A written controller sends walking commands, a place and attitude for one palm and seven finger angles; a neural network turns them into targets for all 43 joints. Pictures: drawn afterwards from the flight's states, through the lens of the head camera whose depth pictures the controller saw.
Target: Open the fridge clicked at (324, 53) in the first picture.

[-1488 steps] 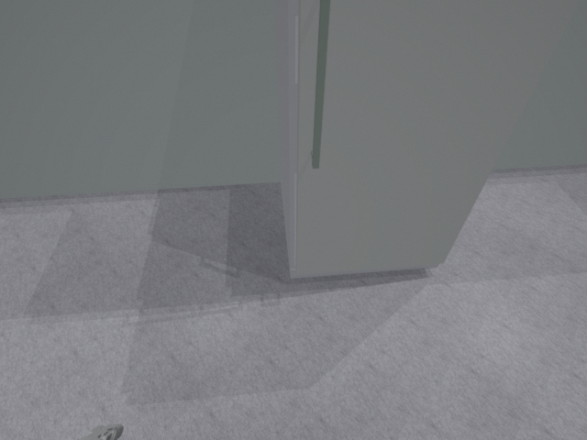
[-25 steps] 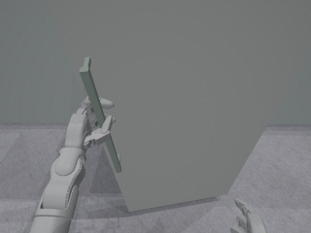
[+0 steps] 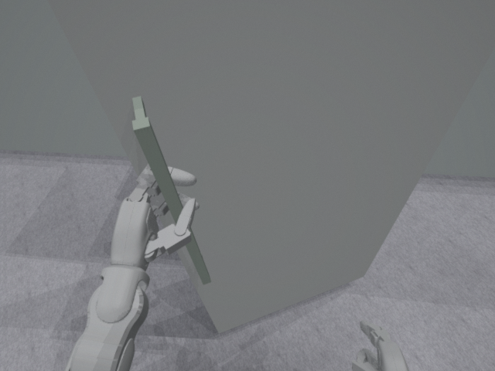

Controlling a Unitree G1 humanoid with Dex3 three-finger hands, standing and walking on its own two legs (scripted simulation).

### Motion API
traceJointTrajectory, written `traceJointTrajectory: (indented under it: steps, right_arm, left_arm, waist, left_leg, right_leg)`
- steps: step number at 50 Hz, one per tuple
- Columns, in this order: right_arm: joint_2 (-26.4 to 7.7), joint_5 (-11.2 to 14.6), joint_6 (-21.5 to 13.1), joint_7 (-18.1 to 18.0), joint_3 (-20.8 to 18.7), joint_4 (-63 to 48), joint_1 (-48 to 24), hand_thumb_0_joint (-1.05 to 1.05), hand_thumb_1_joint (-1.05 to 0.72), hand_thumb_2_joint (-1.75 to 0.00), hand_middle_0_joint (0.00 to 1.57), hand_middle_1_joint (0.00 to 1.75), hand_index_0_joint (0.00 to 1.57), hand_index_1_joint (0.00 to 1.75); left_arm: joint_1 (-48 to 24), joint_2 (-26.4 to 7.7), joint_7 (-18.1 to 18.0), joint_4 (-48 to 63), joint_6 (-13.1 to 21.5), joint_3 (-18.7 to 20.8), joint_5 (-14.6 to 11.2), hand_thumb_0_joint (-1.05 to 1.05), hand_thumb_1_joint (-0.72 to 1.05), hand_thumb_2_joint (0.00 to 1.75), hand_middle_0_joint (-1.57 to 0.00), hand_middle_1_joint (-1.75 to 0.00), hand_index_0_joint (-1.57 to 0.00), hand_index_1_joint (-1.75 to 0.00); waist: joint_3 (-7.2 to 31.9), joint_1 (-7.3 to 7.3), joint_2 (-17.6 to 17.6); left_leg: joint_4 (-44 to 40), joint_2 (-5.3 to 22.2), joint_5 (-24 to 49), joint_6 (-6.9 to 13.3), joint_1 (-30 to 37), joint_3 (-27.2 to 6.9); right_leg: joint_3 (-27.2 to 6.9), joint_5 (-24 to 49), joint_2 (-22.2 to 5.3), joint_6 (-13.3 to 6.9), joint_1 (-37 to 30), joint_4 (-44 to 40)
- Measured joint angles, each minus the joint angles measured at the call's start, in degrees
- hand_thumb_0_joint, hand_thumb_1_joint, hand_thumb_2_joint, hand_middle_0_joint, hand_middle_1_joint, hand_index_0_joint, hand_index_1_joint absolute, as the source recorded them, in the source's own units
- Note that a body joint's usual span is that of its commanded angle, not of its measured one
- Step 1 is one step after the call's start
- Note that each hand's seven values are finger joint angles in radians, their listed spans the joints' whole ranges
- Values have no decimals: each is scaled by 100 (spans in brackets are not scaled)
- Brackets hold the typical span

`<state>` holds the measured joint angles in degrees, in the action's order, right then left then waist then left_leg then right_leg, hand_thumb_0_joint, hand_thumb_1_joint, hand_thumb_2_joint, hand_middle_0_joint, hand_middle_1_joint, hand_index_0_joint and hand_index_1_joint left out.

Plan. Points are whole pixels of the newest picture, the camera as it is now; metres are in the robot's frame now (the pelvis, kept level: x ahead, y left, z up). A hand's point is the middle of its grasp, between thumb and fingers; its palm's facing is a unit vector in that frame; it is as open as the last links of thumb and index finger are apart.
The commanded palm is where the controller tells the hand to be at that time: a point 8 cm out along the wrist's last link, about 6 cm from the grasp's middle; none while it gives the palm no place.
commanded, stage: walk backward, drawing the door open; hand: left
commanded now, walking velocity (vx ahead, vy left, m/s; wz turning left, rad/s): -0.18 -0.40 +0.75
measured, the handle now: (181, 216) +0.33 +0.11 +0.09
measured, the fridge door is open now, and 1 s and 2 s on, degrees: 27 51 85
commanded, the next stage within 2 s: stop walking and hold the door back in 1.70 s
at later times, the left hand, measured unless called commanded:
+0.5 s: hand (239, 298) +0.18 +0.01 +0.14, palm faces +0.34 -0.92 -0.20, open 6.0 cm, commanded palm +0.14 +0.04 +0.14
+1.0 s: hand (326, 363) +0.12 -0.07 +0.15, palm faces +0.78 -0.59 -0.21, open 5.9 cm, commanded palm +0.06 -0.07 +0.15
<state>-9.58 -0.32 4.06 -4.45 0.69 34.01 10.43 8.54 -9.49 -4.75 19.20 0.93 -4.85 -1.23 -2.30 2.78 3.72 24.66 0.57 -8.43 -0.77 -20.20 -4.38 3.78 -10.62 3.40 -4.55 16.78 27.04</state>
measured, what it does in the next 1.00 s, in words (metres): steps to the right, turning left: left foot, then right foot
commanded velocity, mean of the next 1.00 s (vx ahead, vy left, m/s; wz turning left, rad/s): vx -0.18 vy -0.37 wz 0.71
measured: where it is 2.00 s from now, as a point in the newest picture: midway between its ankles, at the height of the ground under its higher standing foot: outside the picture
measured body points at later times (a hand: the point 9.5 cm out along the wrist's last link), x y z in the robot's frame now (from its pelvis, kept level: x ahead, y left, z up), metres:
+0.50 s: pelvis -0.03 -0.19 -0.01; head +0.03 -0.16 +0.43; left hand +0.16 +0.06 +0.15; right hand +0.22 -0.30 -0.12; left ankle -0.08 +0.06 -0.74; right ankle +0.06 -0.34 -0.74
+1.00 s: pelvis +0.02 -0.40 +0.01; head +0.08 -0.32 +0.44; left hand +0.07 -0.05 +0.16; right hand +0.29 -0.41 -0.10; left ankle -0.08 -0.25 -0.74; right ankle +0.19 -0.48 -0.67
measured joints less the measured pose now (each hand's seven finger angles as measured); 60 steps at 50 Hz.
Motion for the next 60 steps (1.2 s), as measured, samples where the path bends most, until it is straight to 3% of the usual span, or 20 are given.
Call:
traceJointTrajectory:
  steps: [6, 10, 11, 13, 15, 17, 21, 24, 27, 29, 32, 34, 37, 39, 41, 45, 52, 54, 57, 60]
  right_arm:
    - [-38, -54, -299, -120, -206, 260, 241, 1, -91, -90, 20, 30, 20, 30]
    - [-69, -95, -656, -195, -211, 167, 338, 2, -91, -90, 20, 30, 20, 30]
    - [-111, -90, -791, -189, -194, 58, 336, 1, -91, -90, 20, 30, 20, 30]
    - [17, -178, -951, -156, -223, 14, 218, 1, -91, -90, 20, 30, 19, 30]
    - [77, -232, -951, -79, -160, 33, 192, 1, -91, -90, 20, 30, 19, 30]
    - [81, -217, -1028, 28, -104, 94, 169, 1, -91, -90, 20, 30, 19, 30]
    - [32, -80, -1156, 257, -101, 82, 21, 1, -90, -90, 21, 30, 20, 30]
    - [110, 54, -1169, 289, -144, 48, -99, 1, -90, -90, 21, 30, 20, 30]
    - [36, 166, -1091, 285, -210, 114, -431, 1, -90, -90, 21, 30, 20, 30]
    - [-100, 188, -1015, 214, -333, 223, -632, 1, -90, -90, 21, 30, 20, 30]
    - [-188, 116, -954, 43, -443, 272, -741, 1, -91, -90, 20, 30, 20, 30]
    - [-198, 65, -924, -9, -434, 155, -709, 1, -91, -90, 20, 30, 19, 30]
    - [-172, 15, -969, -62, -372, -76, -573, 1, -91, -90, 20, 30, 19, 30]
    - [-70, -15, -1033, -81, -355, -187, -534, 1, -91, -90, 20, 30, 19, 30]
    - [79, -88, -1053, -43, -283, -111, -565, 1, -91, -90, 20, 30, 19, 30]
    - [222, -161, -1092, 81, -117, 66, -471, 1, -91, -90, 20, 30, 20, 30]
    - [178, 45, -1045, 140, -130, 182, -182, 1, -90, -90, 21, 30, 20, 30]
    - [172, 109, -1024, 142, -116, 129, -118, 1, -90, -90, 21, 30, 20, 30]
    - [-27, 169, -960, 133, -142, 218, -325, 1, -90, -90, 21, 30, 20, 30]
    - [-254, 142, -858, 43, -286, 363, -447, 1, -90, -90, 21, 30, 20, 30]
  left_arm:
    - [227, 24, 186, 339, -27, -332, 241, -1, 68, 75, -45, -140, -33, -137]
    - [215, 24, 329, 548, 50, -555, 339, -1, 67, 77, -45, -140, -34, -136]
    - [212, 38, 325, 657, 102, -581, 323, -1, 67, 77, -45, -140, -33, -136]
    - [64, -84, 301, 618, 391, -561, 309, -1, 67, 79, -45, -140, -33, -136]
    - [-30, -146, 336, 489, 515, -569, 351, -2, 66, 79, -46, -140, -34, -137]
    - [-98, -198, 415, 489, 479, -580, 405, -2, 65, 78, -47, -140, -34, -137]
    - [-202, -130, 396, 594, 469, -521, 364, -1, 66, 79, -47, -140, -35, -138]
    - [-241, -186, 285, 709, 467, -253, 285, -1, 66, 80, -46, -140, -35, -139]
    - [-345, -99, 106, 711, 492, 157, 251, -2, 66, 82, -46, -140, -34, -139]
    - [-391, -23, 73, 652, 397, 274, 231, -2, 67, 82, -46, -140, -33, -139]
    - [-319, -35, 132, 614, 326, 385, 236, -2, 67, 80, -46, -140, -32, -139]
    - [-260, -53, 163, 615, 353, 413, 198, -2, 68, 80, -45, -140, -32, -139]
    - [-270, -81, 194, 760, 368, 393, 139, 0, 69, 81, -45, -140, -32, -140]
    - [-440, -164, 167, 876, 430, 403, 96, 0, 69, 82, -45, -140, -32, -140]
    - [-654, -223, 137, 781, 551, 458, 180, 0, 70, 83, -45, -140, -33, -140]
    - [-736, -384, 186, 672, 495, 611, 286, 1, 69, 82, -45, -140, -33, -140]
    - [-584, -506, 76, 339, 272, 1083, 40, 0, 69, 82, -45, -140, -33, -140]
    - [-520, -651, -19, 197, 226, 1372, -28, -1, 68, 82, -45, -140, -31, -140]
    - [-449, -605, -180, -27, 215, 1845, -71, -3, 68, 82, -45, -140, -28, -140]
    - [-206, -547, -242, -185, 199, 2028, -160, -4, 68, 80, -45, -140, -28, -139]
  waist:
    - [154, 59, -226]
    - [154, 142, -303]
    - [131, 135, -239]
    - [-82, 249, -411]
    - [-326, 290, -368]
    - [-469, 213, -198]
    - [-737, -135, -5]
    - [-733, -259, -95]
    - [-843, -247, 68]
    - [-921, -119, 148]
    - [-901, -132, -33]
    - [-857, -54, -118]
    - [-697, 41, -190]
    - [-722, -6, -410]
    - [-1011, -122, -689]
    - [-1247, -136, -529]
    - [-975, -447, -22]
    - [-792, -460, 23]
    - [-728, -307, 213]
    - [-653, -148, 128]
  left_leg:
    - [2583, 21, -1413, 37, -551, 601]
    - [1863, 161, -1313, 69, 158, 1024]
    - [1089, 203, -1137, 131, 515, 987]
    - [854, 84, -1420, 71, 540, 821]
    - [792, 146, -1019, -83, 544, 442]
    - [540, 358, -673, -246, 531, 52]
    - [245, 781, -375, -528, 460, -423]
    - [382, 869, -390, -697, 236, -758]
    - [1048, 945, -900, -419, -181, -1087]
    - [2481, 599, -1908, -200, -669, -745]
    - [4204, 119, -2446, -104, -915, 193]
    - [3814, 32, -2329, -111, -657, 734]
    - [2087, 13, -1721, -87, -11, 1192]
    - [1262, -22, -1291, 196, 319, 1244]
    - [1276, -33, -1225, 287, 378, 1130]
    - [630, 344, -620, -69, 503, 434]
    - [237, 969, -244, -603, 438, -253]
    - [497, 1027, -360, -659, 234, -433]
    - [2029, 838, -1583, -323, -437, -697]
    - [4226, 210, -2322, -215, -1048, -143]
  right_leg:
    - [599, 27, -174, -299, 143, -16]
    - [1098, -53, -244, -379, 349, 166]
    - [1146, -166, -220, -161, 589, 523]
    - [580, -866, -293, 455, 1235, 2162]
    - [68, -1332, -181, 615, 1599, 3667]
    - [-194, -1334, -181, 671, 1820, 4236]
    - [-571, -853, -468, 704, 1378, 2841]
    - [-624, -833, -592, 809, 511, 1342]
    - [-275, -415, -423, 876, 98, 734]
    - [19, -565, -515, 650, 141, 916]
    - [184, -583, -717, 419, 162, 889]
    - [411, -496, -770, 330, 151, 757]
    - [853, -531, -743, 186, 377, 872]
    - [829, -846, -739, 209, 774, 1592]
    - [291, -1339, -541, 411, 1110, 2641]
    - [-105, -1155, -237, 632, 1602, 3682]
    - [-507, -798, -542, 792, 714, 1742]
    - [-426, -693, -550, 850, 140, 905]
    - [-150, -535, -489, 740, -17, 748]
    - [-10, -662, -703, 566, 58, 903]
